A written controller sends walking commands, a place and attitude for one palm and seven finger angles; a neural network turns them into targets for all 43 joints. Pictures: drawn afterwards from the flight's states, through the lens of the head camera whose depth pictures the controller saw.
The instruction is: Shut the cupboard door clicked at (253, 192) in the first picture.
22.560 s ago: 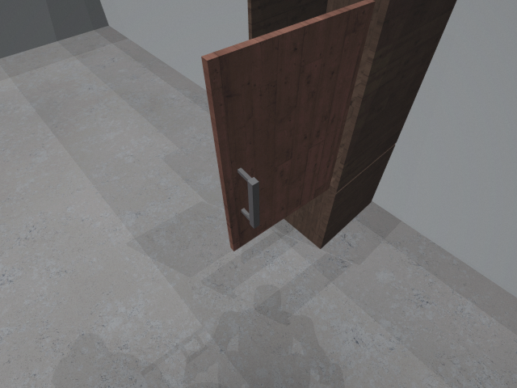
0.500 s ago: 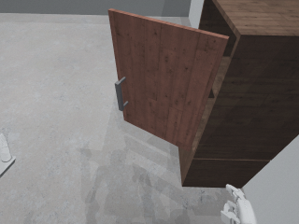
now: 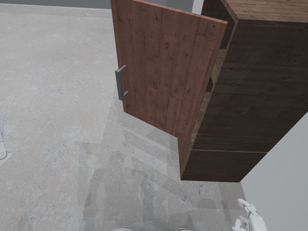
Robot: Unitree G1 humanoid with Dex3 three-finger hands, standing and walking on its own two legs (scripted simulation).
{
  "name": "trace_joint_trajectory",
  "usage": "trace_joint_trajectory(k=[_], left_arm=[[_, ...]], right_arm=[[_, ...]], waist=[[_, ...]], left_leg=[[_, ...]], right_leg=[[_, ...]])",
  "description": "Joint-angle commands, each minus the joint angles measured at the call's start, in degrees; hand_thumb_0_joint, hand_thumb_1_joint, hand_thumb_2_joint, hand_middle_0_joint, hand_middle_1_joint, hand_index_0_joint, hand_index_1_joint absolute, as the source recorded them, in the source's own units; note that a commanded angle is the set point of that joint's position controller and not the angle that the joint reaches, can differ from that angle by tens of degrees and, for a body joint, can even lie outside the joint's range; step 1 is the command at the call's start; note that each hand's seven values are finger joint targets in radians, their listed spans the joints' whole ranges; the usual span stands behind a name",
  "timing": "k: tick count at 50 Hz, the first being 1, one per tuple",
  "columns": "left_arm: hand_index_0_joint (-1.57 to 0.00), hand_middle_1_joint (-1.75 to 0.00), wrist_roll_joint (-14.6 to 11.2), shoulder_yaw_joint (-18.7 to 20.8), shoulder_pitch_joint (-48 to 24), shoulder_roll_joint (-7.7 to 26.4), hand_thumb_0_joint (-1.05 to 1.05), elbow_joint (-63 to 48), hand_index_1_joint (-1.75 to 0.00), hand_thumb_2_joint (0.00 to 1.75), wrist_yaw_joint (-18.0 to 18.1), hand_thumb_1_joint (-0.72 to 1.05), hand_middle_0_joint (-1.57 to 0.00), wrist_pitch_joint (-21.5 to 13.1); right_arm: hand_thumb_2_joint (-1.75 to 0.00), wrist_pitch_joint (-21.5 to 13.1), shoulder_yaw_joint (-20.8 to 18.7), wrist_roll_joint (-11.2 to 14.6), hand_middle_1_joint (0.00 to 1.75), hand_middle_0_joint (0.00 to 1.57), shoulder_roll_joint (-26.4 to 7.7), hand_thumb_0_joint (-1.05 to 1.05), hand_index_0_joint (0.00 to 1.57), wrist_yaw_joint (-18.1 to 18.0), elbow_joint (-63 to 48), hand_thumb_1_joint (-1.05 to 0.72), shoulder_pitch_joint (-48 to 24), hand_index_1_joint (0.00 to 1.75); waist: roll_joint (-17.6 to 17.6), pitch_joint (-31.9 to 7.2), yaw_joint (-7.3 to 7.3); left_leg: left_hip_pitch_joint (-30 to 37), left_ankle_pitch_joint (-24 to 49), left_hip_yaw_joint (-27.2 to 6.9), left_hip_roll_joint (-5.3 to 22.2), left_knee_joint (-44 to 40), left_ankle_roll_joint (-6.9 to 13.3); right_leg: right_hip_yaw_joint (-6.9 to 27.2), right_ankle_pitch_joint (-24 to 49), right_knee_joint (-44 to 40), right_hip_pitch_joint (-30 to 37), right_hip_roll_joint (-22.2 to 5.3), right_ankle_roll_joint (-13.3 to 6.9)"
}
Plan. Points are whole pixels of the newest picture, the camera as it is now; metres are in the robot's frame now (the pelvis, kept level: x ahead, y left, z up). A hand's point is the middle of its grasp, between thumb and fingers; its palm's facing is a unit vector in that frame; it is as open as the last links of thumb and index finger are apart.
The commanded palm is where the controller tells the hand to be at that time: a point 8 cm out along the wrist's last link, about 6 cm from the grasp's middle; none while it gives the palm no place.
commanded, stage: step back with the hand held close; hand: left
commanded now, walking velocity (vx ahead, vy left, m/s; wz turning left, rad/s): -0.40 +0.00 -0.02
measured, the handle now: (122, 83) +0.74 +0.16 -0.08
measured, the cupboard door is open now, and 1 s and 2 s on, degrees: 61 61 61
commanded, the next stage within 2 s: stop stepping back and stand still in 0.52 s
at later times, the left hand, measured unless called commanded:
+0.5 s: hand out of the picture +0.08 +0.27 +0.21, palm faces +0.55 -0.69 -0.47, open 7.4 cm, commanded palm -0.01 +0.30 +0.20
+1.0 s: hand out of the picture +0.00 +0.24 +0.20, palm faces +0.36 -0.82 -0.43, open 7.4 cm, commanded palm -0.06 +0.28 +0.20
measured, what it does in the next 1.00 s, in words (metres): walks backwards: right foot, then left foot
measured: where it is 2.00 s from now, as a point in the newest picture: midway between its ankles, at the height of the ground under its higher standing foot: outside the picture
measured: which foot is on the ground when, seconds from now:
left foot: down 0.00-0.56, up 0.58-0.74, down 0.76-1.00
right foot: down 0.00-0.36, up 0.38-0.54, down 0.56-0.76, up 0.78-1.00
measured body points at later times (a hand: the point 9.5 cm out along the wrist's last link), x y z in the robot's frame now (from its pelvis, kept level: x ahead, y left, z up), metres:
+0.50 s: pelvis -0.09 -0.02 +0.00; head -0.09 +0.00 +0.45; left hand +0.05 +0.30 +0.23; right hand +0.10 -0.24 -0.07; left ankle +0.08 +0.11 -0.71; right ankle -0.09 -0.15 -0.68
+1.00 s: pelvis -0.21 -0.01 +0.03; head -0.22 +0.01 +0.47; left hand -0.02 +0.28 +0.22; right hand -0.06 -0.23 -0.04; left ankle -0.14 +0.11 -0.71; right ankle -0.24 -0.10 -0.69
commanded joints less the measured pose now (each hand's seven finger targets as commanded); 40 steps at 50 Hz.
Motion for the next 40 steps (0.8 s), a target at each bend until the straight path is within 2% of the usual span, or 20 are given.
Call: trace_joint_trajectory(k=[1,6,11,14,16,19,22,25,26,27,28,29,30,32,33,35,36,37,38,40], left_arm=[[-0.2,-0.3,0.39,7.95,-3.26,8.47,0.0,-10.21,-0.3,0.9,1.0,0.9,-0.2,-2.66],[-0.2,-0.3,-0.51,6.66,-3.45,8.68,0.0,-15.85,-0.3,0.9,0.64,0.9,-0.2,-3.34],[-0.2,-0.3,-1.24,5.98,-4.61,10.0,0.0,-16.46,-0.3,0.9,2.08,0.9,-0.2,-2.77],[-0.2,-0.3,-1.62,6.19,-2.37,9.88,0.0,-14.66,-0.3,0.9,2.71,0.9,-0.2,-2.6],[-0.2,-0.3,-1.83,6.26,-1.98,9.34,0.0,-13.42,-0.3,0.9,2.7,0.9,-0.2,-2.61],[-0.2,-0.3,-1.25,7.35,-2.04,7.55,0.0,-11.37,-0.3,0.9,2.3,0.9,-0.2,-2.46],[-0.2,-0.3,-2.87,9.07,-5.63,11.54,0.0,-16.56,-0.3,0.9,1.76,0.9,-0.2,-2.27],[-0.2,-0.3,-3.78,6.65,2.89,8.55,0.0,-10.56,-0.3,0.9,1.85,0.9,-0.2,-0.46],[-0.2,-0.3,-3.98,6.48,2.59,9.39,0.0,-11.02,-0.3,0.9,1.68,0.9,-0.2,-0.37],[-0.2,-0.3,-3.23,6.86,1.78,11.04,0.0,-11.91,-0.3,0.9,1.9,0.9,-0.2,-0.51],[-0.2,-0.3,-1.66,5.25,-3.39,12.49,0.0,-14.44,-0.3,0.9,2.84,0.9,-0.2,-1.35],[-0.2,-0.3,-0.69,6.93,-5.19,14.22,0.0,-14.0,-0.3,0.9,3.98,0.9,-0.2,-1.81],[-0.2,-0.3,-0.66,1.77,-6.11,9.75,0.0,-13.46,-0.3,0.9,3.2,0.9,-0.2,-0.46],[-0.2,-0.3,-0.85,0.99,-18.73,11.14,0.0,-20.65,-0.3,0.9,2.27,0.9,-0.2,-0.1],[-0.2,-0.3,-1.45,1.28,-18.19,10.4,0.0,-15.52,-0.3,0.9,2.35,0.9,-0.2,0.59],[-0.2,-0.3,-1.55,-0.65,-20.63,7.82,0.0,-9.99,-0.3,0.9,1.96,0.9,-0.2,1.1],[-0.2,-0.3,-1.5,-1.19,-21.69,7.09,0.0,-9.73,-0.3,0.9,2.04,0.9,-0.2,0.57],[-0.2,-0.3,-1.23,-0.94,-20.38,7.31,0.0,-10.41,-0.3,0.9,2.15,0.9,-0.2,0.35],[-0.2,-0.3,-0.81,-1.23,-20.41,6.23,0.0,-12.21,-0.3,0.9,2.48,0.9,-0.2,-0.18],[-0.2,-0.3,-1.67,1.73,-9.31,6.46,0.0,-5.99,-0.3,0.9,2.29,0.9,-0.2,0.43]], right_arm=[[-0.9,-3.87,-3.53,-0.01,0.3,0.2,-8.55,0.0,0.2,-1.01,-9.2,-0.9,-7.43,0.3],[-0.9,-5.31,-3.06,-0.31,0.3,0.2,-6.98,0.0,0.2,-0.55,-8.23,-0.9,-6.94,0.3],[-0.9,-4.65,-3.02,-0.99,0.3,0.2,-4.85,0.0,0.2,0.46,-5.75,-0.9,-5.97,0.3],[-0.9,-3.49,-3.16,-0.82,0.3,0.2,-4.91,0.0,0.2,0.28,-5.34,-0.9,-5.27,0.3],[-0.9,-2.96,-3.33,-0.35,0.3,0.2,-5.7,0.0,0.2,-0.19,-6.1,-0.9,-5.34,0.3],[-0.9,-3.67,-3.46,-0.5,0.3,0.2,-6.78,0.0,0.2,-1.13,-7.07,-0.9,-8.03,0.3],[-0.9,-4.77,-4.58,-0.58,0.3,0.2,-5.16,0.0,0.2,-0.76,-6.58,-0.9,-8.57,0.3],[-0.9,-5.59,-4.77,0.97,0.3,0.2,-4.85,0.0,0.2,0.68,-6.74,-0.9,-10.91,0.3],[-0.9,-5.29,-4.59,1.03,0.3,0.2,-4.23,0.0,0.2,0.84,-6.58,-0.9,-11.38,0.3],[-0.9,-4.82,-4.52,0.76,0.3,0.2,-3.42,0.0,0.2,1.02,-5.97,-0.9,-10.68,0.3],[-0.9,-4.55,-3.76,0.03,0.3,0.2,-3.03,0.0,0.2,1.24,-5.29,-0.9,-12.0,0.3],[-0.9,-4.6,-2.41,-2.19,0.3,0.2,-3.15,0.0,0.2,1.29,-4.19,-0.9,-12.25,0.3],[-0.9,-4.44,-2.16,-0.97,0.3,0.2,-2.41,0.0,0.2,1.29,-3.84,-0.9,-10.66,0.3],[-0.9,-4.68,-2.22,-0.24,0.3,0.2,-2.84,0.0,0.2,-0.08,-4.99,-0.9,-10.3,0.3],[-0.9,-4.62,-1.96,-0.32,0.3,0.2,-3.33,0.0,0.2,-1.08,-3.93,-0.9,-8.89,0.3],[-0.9,-4.67,-1.2,0.05,0.3,0.2,-4.09,0.0,0.2,-1.84,-2.26,-0.9,-7.38,0.3],[-0.9,-5.47,-1.73,0.21,0.3,0.2,-5.38,0.0,0.2,-2.01,-2.23,-0.9,-6.85,0.3],[-0.9,-6.44,-2.58,0.12,0.3,0.2,-7.19,0.0,0.2,-1.98,-3.38,-0.9,-6.22,0.3],[-0.9,-7.14,-2.51,-0.41,0.3,0.2,-6.38,0.0,0.2,-1.64,-4.03,-0.9,-5.15,0.3],[-0.9,-7.45,-2.94,-0.06,0.3,0.2,-5.83,0.0,0.2,-0.6,-5.49,-0.9,-4.39,0.3]], waist=[[7.0,-4.95,2.04],[3.62,-6.32,1.3],[-4.79,-7.93,0.53],[-4.11,-8.59,0.01],[0.95,-7.3,-0.07],[17.33,-7.01,1.49],[9.7,-11.56,2.44],[13.48,-10.65,3.51],[10.59,-9.03,2.93],[1.27,-6.19,2.29],[-7.95,-1.51,3.04],[-9.12,0.77,3.65],[-13.42,-3.99,3.62],[-19.16,-5.49,1.88],[-17.19,-4.22,1.02],[-0.38,-5.59,0.35],[9.1,-5.9,0.74],[17.7,-6.52,1.59],[20.19,-8.34,1.94],[9.72,-7.64,1.65]], left_leg=[[-32.56,-32.31,-12.9,12.83,-23.15,5.14],[-16.37,-24.2,-6.36,5.87,-13.76,1.12],[1.3,-14.97,-3.3,1.03,-2.29,-2.59],[6.29,-12.65,-4.99,2.29,-6.53,-1.75],[1.37,-19.59,-8.18,5.42,-13.31,-0.21],[-22.49,-34.66,-19.44,19.08,-31.47,5.1],[-10.16,-17.17,-12.75,19.62,-27.59,2.81],[-1.88,-18.03,-0.48,15.49,-19.72,-2.6],[0.83,-18.37,1.89,12.98,-12.71,-5.04],[6.44,-14.7,3.49,8.33,1.53,-7.2],[5.22,-12.93,1.34,3.36,17.72,-8.08],[0.4,-14.65,-0.62,2.84,23.46,-7.64],[-3.23,-13.9,-2.68,1.62,22.46,-7.05],[3.14,-12.41,-2.21,2.06,14.59,-6.41],[8.65,-9.3,-2.65,2.45,7.96,-5.5],[17.25,2.18,1.47,0.63,-10.41,-5.11],[19.41,7.0,-0.35,4.17,-16.77,-4.75],[19.73,11.83,-10.91,14.14,-20.5,-1.11],[19.61,12.42,-15.17,20.66,-23.75,1.87],[19.55,3.19,-13.32,21.29,-25.93,3.6]], right_leg=[[3.56,7.5,10.42,33.24,2.06,-0.32],[11.54,7.82,-1.09,17.24,-2.73,-3.1],[19.58,-9.77,-18.74,-0.73,-11.66,-6.82],[13.62,-10.41,-17.68,-3.79,-8.87,-5.2],[8.73,-14.36,-13.1,-1.76,-4.43,-2.98],[-1.3,-8.19,16.84,19.37,5.23,-0.03],[-1.58,-15.86,20.03,13.6,4.6,-0.91],[-2.45,-20.75,1.46,9.73,0.0,-4.4],[4.88,-23.25,-8.14,4.66,-4.13,-7.07],[21.16,-29.43,-21.96,-6.83,-13.08,-10.62],[39.07,-21.88,-31.93,-14.88,-24.18,-14.52],[32.1,3.16,-29.87,-9.92,-23.13,-14.12],[27.64,18.03,-23.41,-1.0,-18.41,-12.28],[20.44,31.94,-15.13,0.95,-15.48,-10.78],[16.67,30.52,-13.05,-1.11,-13.92,-9.07],[10.12,17.98,-8.1,-0.18,-8.45,-5.08],[8.65,10.03,-3.95,0.65,-5.54,-3.45],[5.54,-3.73,3.33,-1.85,-2.11,-1.02],[2.6,-17.52,10.68,-2.79,-0.85,-0.05],[0.14,-15.27,16.59,-4.16,0.14,-0.1]])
